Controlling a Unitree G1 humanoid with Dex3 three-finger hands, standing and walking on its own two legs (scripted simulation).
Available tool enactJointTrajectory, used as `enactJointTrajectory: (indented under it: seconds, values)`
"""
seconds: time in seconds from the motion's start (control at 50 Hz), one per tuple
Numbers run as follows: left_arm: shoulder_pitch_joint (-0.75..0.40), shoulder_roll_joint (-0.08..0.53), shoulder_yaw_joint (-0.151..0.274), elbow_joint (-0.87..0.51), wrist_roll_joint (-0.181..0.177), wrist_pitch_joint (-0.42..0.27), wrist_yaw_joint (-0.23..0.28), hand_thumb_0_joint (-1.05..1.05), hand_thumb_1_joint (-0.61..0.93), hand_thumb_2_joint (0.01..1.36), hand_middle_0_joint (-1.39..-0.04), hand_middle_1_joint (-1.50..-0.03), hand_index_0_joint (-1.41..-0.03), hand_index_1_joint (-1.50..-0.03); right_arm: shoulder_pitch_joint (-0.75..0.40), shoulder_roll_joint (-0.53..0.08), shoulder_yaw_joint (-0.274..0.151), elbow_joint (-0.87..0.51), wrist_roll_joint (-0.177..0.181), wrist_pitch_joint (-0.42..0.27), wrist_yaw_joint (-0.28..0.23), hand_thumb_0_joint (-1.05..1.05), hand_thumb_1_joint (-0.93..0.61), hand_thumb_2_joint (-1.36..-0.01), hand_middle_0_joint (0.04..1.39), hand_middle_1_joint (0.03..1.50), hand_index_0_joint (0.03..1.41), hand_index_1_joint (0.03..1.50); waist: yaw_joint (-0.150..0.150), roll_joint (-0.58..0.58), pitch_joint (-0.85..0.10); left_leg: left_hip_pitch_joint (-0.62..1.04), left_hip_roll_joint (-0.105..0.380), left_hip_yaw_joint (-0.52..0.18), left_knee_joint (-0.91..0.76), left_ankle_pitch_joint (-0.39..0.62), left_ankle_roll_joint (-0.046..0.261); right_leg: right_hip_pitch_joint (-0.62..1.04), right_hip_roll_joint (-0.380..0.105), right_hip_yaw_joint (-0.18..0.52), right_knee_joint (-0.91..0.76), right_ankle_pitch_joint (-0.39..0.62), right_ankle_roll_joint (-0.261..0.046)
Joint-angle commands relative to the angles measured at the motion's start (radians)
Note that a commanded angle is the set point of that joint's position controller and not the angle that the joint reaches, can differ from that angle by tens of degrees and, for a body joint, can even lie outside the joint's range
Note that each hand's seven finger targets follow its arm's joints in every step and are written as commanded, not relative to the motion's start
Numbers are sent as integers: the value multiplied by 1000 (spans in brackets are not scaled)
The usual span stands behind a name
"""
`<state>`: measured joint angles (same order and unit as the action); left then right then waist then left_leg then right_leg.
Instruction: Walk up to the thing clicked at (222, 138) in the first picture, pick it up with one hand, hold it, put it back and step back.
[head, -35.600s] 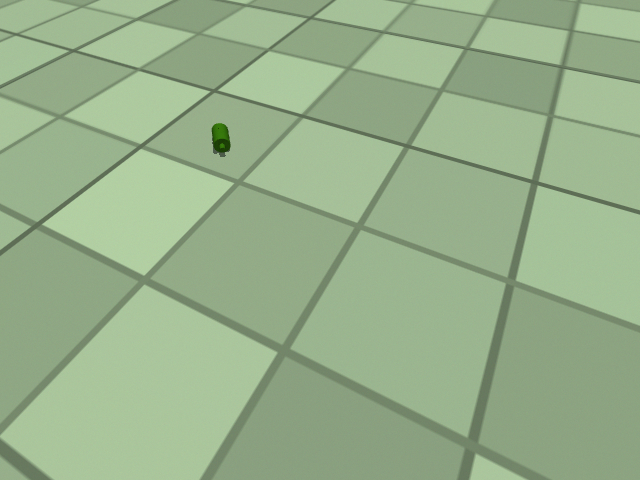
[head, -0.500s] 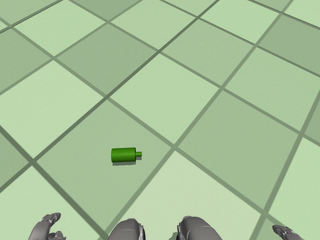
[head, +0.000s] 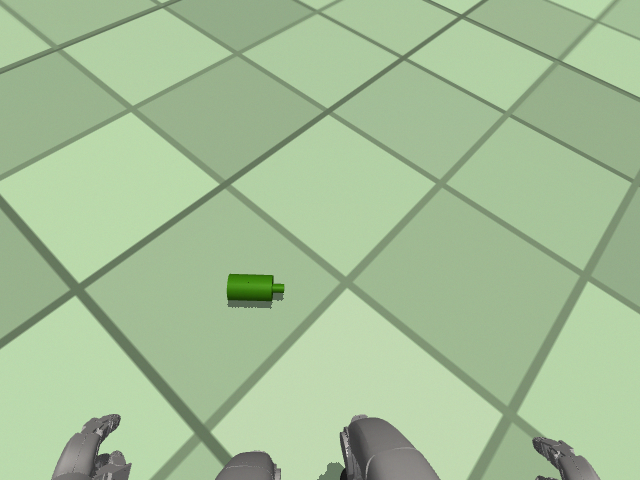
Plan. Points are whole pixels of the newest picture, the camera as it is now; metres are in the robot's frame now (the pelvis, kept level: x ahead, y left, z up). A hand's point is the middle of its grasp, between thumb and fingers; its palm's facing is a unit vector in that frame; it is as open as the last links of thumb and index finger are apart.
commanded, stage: walk up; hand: left
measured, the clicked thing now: (256, 287) +0.66 +0.17 -0.72
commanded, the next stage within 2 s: stand in 1.38 s
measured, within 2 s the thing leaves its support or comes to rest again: neither
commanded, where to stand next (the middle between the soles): +0.27 -0.03 m, yaw -1 degrees
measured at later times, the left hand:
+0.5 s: hand out of the picture +0.00 +0.23 -0.13, palm faces -0.02 -0.92 -0.40, open 7.3 cm
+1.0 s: hand out of the picture +0.06 +0.21 -0.14, palm faces +0.03 -0.94 -0.35, open 7.3 cm
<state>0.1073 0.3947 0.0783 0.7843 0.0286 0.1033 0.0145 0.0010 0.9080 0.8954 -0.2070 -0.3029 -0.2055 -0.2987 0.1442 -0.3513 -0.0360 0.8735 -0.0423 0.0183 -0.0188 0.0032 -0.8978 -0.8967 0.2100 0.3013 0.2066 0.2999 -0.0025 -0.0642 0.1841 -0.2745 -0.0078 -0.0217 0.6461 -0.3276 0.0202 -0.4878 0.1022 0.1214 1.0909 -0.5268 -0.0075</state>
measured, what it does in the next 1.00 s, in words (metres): steps on the spot: right foot, then left foot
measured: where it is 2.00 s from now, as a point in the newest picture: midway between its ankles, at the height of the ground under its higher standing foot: outside the picture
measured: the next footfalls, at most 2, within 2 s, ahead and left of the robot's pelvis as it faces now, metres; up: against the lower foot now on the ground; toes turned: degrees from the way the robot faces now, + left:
right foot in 0.24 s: -0.07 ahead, -0.17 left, +0.00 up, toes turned -1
left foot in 0.54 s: -0.02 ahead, +0.09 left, +0.00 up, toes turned -1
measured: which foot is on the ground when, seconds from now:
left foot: down 0.00-0.28, up 0.30-0.52, down 0.54-1.00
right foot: up 0.00-0.22, down 0.24-0.58, up 0.60-0.78, down 0.80-1.00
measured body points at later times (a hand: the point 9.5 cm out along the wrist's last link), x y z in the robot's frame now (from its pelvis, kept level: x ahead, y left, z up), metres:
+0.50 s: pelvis -0.07 -0.03 +0.00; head -0.06 -0.05 +0.45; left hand +0.00 +0.28 -0.10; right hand -0.03 -0.35 -0.13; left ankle -0.07 +0.10 -0.71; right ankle -0.11 -0.17 -0.73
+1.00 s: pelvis -0.05 -0.04 +0.00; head -0.04 -0.04 +0.45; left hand +0.06 +0.26 -0.11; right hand +0.03 -0.35 -0.12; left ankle -0.06 +0.09 -0.73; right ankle -0.03 -0.17 -0.73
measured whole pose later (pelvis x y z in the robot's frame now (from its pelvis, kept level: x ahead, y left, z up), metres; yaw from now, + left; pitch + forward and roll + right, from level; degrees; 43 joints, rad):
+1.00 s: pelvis -0.05 -0.04 +0.00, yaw +2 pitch -2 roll +0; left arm 0.10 0.33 0.03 0.99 0.02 -0.02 0.00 0.00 0.90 0.90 -0.21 -0.30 -0.21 -0.30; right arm 0.18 -0.38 -0.04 1.01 -0.02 0.00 0.00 0.00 -0.90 -0.90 0.21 0.30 0.20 0.30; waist -0.01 0.02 0.06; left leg -0.21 0.00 -0.06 0.58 -0.31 -0.01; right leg -0.26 -0.04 -0.05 0.59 -0.29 0.01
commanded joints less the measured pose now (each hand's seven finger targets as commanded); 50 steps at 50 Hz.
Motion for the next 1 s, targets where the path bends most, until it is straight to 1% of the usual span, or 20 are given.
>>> enactJointTrajectory:
  seconds: [0.0,0.14,0.2,0.22,0.24,0.26,0.28,0.34,0.44,0.5,0.52,0.54,0.56,0.58,0.64,0.72,0.78,0.82,0.84,0.98]
  values:
    - [109,194,82,-54,-6,-27,-2,0,900,900,-200,-300,-200,-300,-81,-271,-85,-116,0,-38,-35,0,-900,-900,200,300,200,300,63,179,-169,54,259,-165,-226,500,171,-26,6,99,260,51,6]
    - [80,176,42,-24,-11,-92,-23,0,900,900,-200,-300,-200,-300,0,-283,-90,-105,-2,-31,-1,0,-900,-900,200,300,200,300,-49,301,-245,185,209,-134,-236,-86,179,137,-90,-76,-399,-5,54]
    - [213,154,50,88,-5,-121,-12,0,900,900,-200,-300,-200,-300,-17,-301,-91,-98,-1,-2,12,0,-900,-900,200,300,200,300,27,294,-222,13,194,-86,-110,4,149,373,-74,-151,-755,156,6]
    - [242,195,64,120,5,-129,-6,0,900,900,-200,-300,-200,-300,-13,-242,-73,-97,7,3,12,0,-900,-900,200,300,200,300,40,171,-196,-97,141,-55,18,0,94,440,-83,-70,-767,202,-5]
    - [232,254,76,106,20,-136,-3,0,900,900,-200,-300,-200,-300,-8,-169,-50,-118,21,-1,13,0,-900,-900,200,300,200,300,34,-49,-163,-265,42,-26,155,-143,24,435,-245,243,-798,99,-61]
    - [134,328,86,57,20,-132,-3,0,900,900,-200,-300,-200,-300,-46,-183,-52,-128,24,-1,4,0,-900,-900,200,300,200,300,52,-104,-111,-234,-1,-81,196,-254,-21,167,-425,423,-867,-183,-168]
    - [41,359,81,33,25,-127,-4,0,900,900,-200,-300,-200,-300,-51,-250,-79,-92,26,-1,1,0,-900,-900,200,300,200,300,42,-129,-20,-108,19,-120,294,-245,-34,-60,-480,494,-908,-313,-227]
    - [-21,228,58,28,14,-144,-1,0,900,900,-200,-300,-200,-300,8,-232,-70,-33,43,-15,17,0,-900,-900,200,300,200,300,-3,-90,5,-151,-12,-119,257,-106,-32,108,-318,185,-827,3,-149]
    - [85,246,68,65,10,-150,-7,0,900,900,-200,-300,-200,-300,13,-215,-53,-20,25,-40,25,0,-900,-900,200,300,200,300,57,-167,-79,-155,1,-36,38,-155,-41,324,-325,138,-760,176,-149]
    - [44,218,50,53,-7,-133,-11,0,900,900,-200,-300,-200,-300,105,-198,-62,28,20,-63,22,0,-900,-900,200,300,200,300,0,-97,-170,76,-36,27,-292,47,-23,329,-285,18,-573,456,-110]
    - [61,165,34,51,-11,-129,-9,0,900,900,-200,-300,-200,-300,137,-220,-77,39,13,-74,16,0,-900,-900,200,300,200,300,-9,-7,-221,191,22,-78,-312,175,-4,287,-238,-34,-431,524,-67]
    - [79,119,18,40,-24,-131,-6,0,900,900,-200,-300,-200,-300,160,-271,-88,37,4,-83,9,0,-900,-900,200,300,200,300,-3,165,-267,281,186,-314,-345,330,47,171,-148,-94,-261,385,-20]
    - [46,123,20,43,-31,-125,-2,0,900,900,-200,-300,-200,-300,127,-335,-96,24,5,-83,11,0,-900,-900,200,300,200,300,1,217,-235,286,316,-522,-338,247,170,25,-83,-135,-243,-15,-8]
    - [8,195,38,54,-23,-123,5,0,900,900,-200,-300,-200,-300,130,-366,-106,32,14,-77,12,0,-900,-900,200,300,200,300,-20,195,-193,157,352,-559,-348,112,254,75,-134,-52,-199,-83,-15]
    - [12,167,26,58,-26,-132,-7,0,900,900,-200,-300,-200,-300,72,-266,-76,13,8,-73,9,0,-900,-900,200,300,200,300,6,201,-131,169,234,-315,-304,295,173,41,-155,-72,-282,-24,-23]
    - [34,128,22,95,-28,-145,-4,0,900,900,-200,-300,-200,-300,49,-243,-60,22,27,-62,5,0,-900,-900,200,300,200,300,17,234,-182,102,169,-184,-178,579,111,265,-104,-159,-583,233,-4]
    - [116,198,41,143,-12,-157,14,0,900,900,-200,-300,-200,-300,-7,-176,-35,-6,57,-43,2,0,-900,-900,200,300,200,300,56,99,-273,-77,65,-105,-14,293,20,521,-197,-29,-677,527,-38]
    - [9,278,46,117,-5,-157,10,0,900,900,-200,-300,-200,-300,49,-163,-36,18,50,-23,-4,0,-900,-900,200,300,200,300,25,-46,-246,-72,-21,-72,147,-222,-8,333,-468,262,-811,271,-189]
    - [-85,280,46,87,1,-155,7,0,900,900,-200,-300,-200,-300,99,-196,-48,52,38,-18,-2,0,-900,-900,200,300,200,300,-13,-55,-189,4,23,-52,190,-243,-24,205,-496,293,-800,217,-237]
    - [-73,170,15,130,-26,-146,-5,0,900,900,-200,-300,-200,-300,50,-213,-41,94,18,-54,6,0,-900,-900,200,300,200,300,7,-3,-238,121,132,-155,-229,348,27,277,-223,-50,-588,504,-26]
